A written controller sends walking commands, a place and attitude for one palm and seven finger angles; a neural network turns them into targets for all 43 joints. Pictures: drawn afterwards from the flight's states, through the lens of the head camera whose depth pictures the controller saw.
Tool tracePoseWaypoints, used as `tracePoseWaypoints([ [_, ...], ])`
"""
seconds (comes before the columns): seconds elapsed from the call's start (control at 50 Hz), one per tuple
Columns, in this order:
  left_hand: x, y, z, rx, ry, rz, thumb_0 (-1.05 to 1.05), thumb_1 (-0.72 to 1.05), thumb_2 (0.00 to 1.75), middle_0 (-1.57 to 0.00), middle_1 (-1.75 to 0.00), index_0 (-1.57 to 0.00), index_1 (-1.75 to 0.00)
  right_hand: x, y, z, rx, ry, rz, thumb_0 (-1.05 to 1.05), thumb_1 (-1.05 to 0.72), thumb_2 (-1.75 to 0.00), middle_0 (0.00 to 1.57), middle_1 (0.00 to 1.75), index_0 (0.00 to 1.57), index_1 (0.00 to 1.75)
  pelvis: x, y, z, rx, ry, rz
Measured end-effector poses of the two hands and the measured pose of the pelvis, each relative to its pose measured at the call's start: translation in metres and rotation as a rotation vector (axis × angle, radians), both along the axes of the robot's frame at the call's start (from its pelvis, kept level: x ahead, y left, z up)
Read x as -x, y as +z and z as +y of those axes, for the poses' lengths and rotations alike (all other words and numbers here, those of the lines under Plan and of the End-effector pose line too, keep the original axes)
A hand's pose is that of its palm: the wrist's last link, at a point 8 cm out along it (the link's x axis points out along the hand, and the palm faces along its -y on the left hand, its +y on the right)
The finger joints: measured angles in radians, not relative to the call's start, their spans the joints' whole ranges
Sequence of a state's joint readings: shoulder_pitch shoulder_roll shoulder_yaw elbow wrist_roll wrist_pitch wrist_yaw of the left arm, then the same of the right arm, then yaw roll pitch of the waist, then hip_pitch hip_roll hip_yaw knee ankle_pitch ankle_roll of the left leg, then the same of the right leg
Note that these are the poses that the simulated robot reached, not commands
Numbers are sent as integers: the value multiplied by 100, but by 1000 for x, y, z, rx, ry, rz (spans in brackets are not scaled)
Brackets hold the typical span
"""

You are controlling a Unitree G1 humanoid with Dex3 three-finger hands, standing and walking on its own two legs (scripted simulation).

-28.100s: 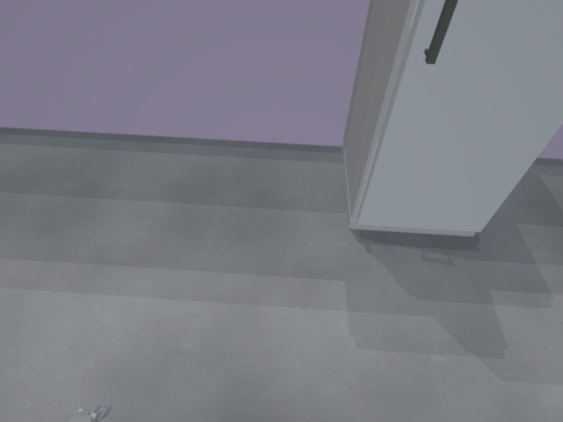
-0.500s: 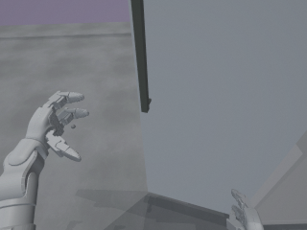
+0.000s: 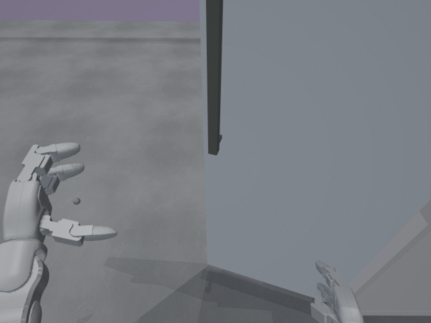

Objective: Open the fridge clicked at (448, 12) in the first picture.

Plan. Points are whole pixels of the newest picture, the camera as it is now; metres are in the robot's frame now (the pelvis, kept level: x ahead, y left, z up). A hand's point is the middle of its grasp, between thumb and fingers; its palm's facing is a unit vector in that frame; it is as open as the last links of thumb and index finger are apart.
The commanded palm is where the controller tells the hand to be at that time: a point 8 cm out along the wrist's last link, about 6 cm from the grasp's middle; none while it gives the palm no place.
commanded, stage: draw the hand back to the body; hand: left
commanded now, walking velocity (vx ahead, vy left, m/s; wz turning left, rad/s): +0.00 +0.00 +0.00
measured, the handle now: (217, 72) +0.49 +0.07 +0.25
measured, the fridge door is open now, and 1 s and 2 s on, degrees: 73 73 73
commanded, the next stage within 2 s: step back with the hand held close in 0.90 s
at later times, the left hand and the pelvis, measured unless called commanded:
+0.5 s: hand (45, 216) +0.20 +0.28 +0.16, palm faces +0.46 -0.82 -0.35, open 9.0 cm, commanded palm +0.15 +0.32 +0.17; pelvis +0.01 +0.01 +0.00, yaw +0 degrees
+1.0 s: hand (47, 220) +0.20 +0.27 +0.16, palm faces +0.48 -0.80 -0.36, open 7.4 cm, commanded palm +0.15 +0.30 +0.17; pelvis +0.01 +0.00 +0.00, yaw +0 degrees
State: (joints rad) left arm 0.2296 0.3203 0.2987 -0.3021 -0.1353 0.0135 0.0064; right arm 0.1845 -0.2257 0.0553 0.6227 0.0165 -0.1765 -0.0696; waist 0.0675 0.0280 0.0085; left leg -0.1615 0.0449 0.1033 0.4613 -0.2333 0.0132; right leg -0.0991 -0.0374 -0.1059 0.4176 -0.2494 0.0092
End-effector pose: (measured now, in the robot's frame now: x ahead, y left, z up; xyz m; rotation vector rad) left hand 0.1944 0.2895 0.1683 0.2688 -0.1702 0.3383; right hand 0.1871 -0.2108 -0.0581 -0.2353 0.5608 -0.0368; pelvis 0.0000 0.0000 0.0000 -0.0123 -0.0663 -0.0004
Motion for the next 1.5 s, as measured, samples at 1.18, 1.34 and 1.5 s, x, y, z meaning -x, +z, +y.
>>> tracePoseWaypoints([
  [1.18, 29, 9, 12, -200, 104, 17, 2, 89, 90, -21, -30, -21, -30, 11, -18, -12, 29, -66, 156, 1, -91, -90, 20, 30, 20, 29, -2, 1, 2, 9, -1, 49],
  [1.34, 29, 2, 16, -259, 8, 65, 2, 89, 90, -21, -30, -21, -30, 24, -13, -12, 54, -141, 165, 1, -91, -90, 20, 30, 20, 29, 9, -3, 15, 3, -21, 83],
  [1.5, 53, 9, 33, -302, 22, 0, 2, 89, 90, -21, -30, -21, -30, 45, -12, 3, 65, -127, 150, 1, -91, -90, 20, 30, 20, 29, 31, -8, 25, 3, -18, 83],
])
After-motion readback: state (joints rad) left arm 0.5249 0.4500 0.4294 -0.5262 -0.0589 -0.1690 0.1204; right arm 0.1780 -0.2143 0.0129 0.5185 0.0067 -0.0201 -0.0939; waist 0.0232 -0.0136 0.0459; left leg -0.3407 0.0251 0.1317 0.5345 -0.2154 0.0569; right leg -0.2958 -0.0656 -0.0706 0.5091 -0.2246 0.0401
